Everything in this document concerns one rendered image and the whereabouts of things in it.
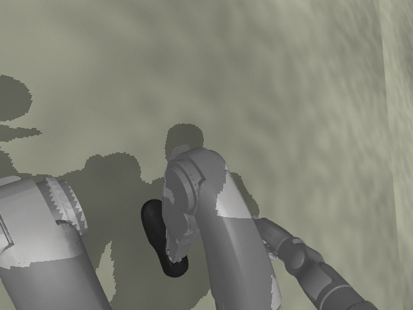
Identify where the right robot hand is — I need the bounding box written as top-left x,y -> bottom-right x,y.
252,214 -> 294,261

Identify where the right robot arm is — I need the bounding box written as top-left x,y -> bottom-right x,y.
277,237 -> 378,310

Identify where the right robot foot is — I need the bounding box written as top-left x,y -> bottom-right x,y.
141,199 -> 188,278

